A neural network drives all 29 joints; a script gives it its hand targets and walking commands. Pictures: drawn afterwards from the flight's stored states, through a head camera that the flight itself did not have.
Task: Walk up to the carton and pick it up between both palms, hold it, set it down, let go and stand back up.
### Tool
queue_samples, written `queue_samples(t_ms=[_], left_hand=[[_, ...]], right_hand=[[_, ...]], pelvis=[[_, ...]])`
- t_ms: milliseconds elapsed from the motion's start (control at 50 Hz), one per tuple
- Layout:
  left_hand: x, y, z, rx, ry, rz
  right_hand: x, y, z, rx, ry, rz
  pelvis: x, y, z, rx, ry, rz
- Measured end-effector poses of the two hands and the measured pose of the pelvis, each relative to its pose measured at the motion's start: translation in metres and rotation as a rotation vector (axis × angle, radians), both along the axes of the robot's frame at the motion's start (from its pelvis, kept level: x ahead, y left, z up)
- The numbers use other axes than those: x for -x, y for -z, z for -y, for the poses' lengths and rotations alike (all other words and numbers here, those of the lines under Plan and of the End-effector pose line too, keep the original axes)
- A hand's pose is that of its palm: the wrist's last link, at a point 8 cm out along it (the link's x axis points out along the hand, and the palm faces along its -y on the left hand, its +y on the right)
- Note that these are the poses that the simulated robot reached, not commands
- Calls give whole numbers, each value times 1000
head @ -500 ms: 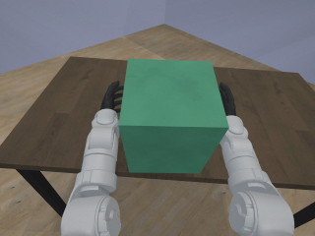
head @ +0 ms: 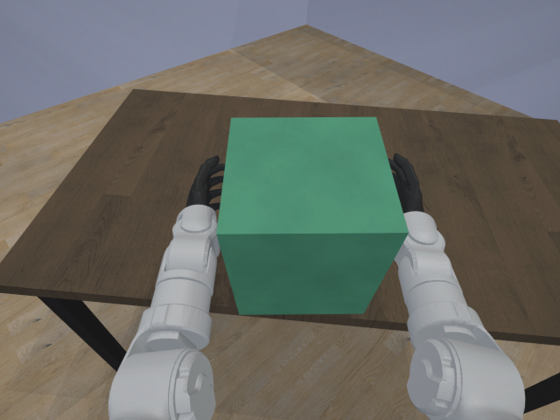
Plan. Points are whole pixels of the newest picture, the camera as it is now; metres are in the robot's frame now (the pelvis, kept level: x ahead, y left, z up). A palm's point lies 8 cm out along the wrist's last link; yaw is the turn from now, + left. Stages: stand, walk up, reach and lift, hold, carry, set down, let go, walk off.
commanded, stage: set down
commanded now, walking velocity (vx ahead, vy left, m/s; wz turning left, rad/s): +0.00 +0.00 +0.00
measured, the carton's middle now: (302, 223) +0.41 +0.01 +0.07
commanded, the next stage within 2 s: none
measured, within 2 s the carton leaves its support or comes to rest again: rests again in 1.52 s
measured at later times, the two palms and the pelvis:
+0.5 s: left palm (204, 214) +0.40 +0.16 +0.08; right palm (400, 212) +0.43 -0.14 +0.09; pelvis +0.01 +0.00 +0.00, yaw +0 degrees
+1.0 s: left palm (205, 214) +0.40 +0.16 +0.08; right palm (400, 212) +0.43 -0.14 +0.09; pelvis +0.01 +0.00 +0.00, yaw +0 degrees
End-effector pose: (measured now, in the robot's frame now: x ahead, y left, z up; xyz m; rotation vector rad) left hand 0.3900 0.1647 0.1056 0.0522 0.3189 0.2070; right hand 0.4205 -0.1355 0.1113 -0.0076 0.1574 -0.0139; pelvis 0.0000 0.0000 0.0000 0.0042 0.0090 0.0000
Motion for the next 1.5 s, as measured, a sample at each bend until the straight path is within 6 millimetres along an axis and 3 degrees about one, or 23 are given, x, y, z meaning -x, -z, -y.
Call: queue_samples(t_ms=[660,1500], left_hand=[[-11,24,1,-31,-16,-29],[-10,27,4,-42,-14,22]], right_hand=[[-16,26,0,14,-30,-34],[-15,29,4,37,-39,-30]], pelvis=[[-10,0,1,0,0,-91],[-8,1,1,0,0,-100]])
